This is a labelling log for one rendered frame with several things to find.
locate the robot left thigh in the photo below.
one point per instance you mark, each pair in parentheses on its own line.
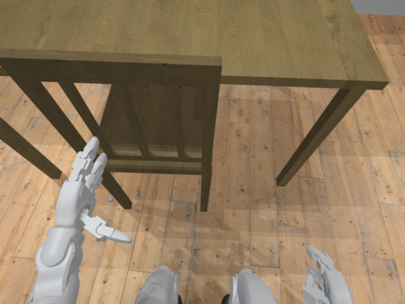
(161,287)

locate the robot left forearm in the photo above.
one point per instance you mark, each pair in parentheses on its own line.
(57,262)

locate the robot left hand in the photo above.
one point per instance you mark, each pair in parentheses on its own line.
(78,192)

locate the table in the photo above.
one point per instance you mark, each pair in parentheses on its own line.
(288,43)

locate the robot thigh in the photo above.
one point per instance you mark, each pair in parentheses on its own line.
(161,287)
(249,289)

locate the chair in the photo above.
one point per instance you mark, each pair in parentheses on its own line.
(159,117)

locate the robot right thigh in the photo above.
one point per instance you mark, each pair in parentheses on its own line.
(249,289)

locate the robot right hand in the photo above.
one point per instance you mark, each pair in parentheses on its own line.
(332,286)

